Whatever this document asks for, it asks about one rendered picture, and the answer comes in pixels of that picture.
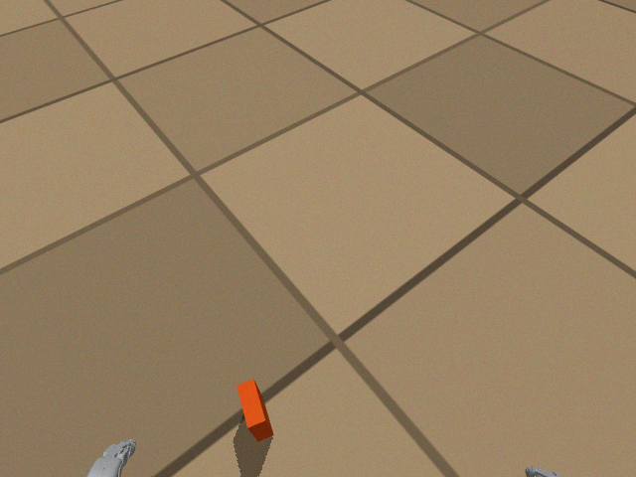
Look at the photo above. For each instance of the left robot hand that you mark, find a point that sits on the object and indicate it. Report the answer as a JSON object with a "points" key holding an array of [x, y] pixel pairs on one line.
{"points": [[113, 460]]}

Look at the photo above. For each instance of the carton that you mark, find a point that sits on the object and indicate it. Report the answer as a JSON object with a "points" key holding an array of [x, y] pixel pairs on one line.
{"points": [[254, 410]]}

